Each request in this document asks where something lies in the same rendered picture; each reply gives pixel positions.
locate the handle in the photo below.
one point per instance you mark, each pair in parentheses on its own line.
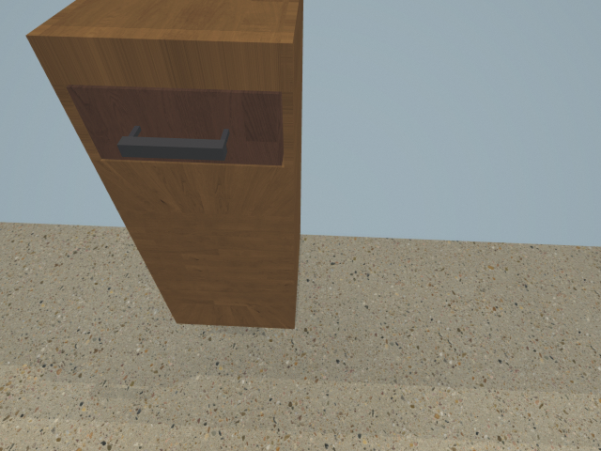
(173,148)

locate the drawer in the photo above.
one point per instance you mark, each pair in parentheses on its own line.
(254,119)

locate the cabinet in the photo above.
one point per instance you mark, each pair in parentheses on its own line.
(220,240)

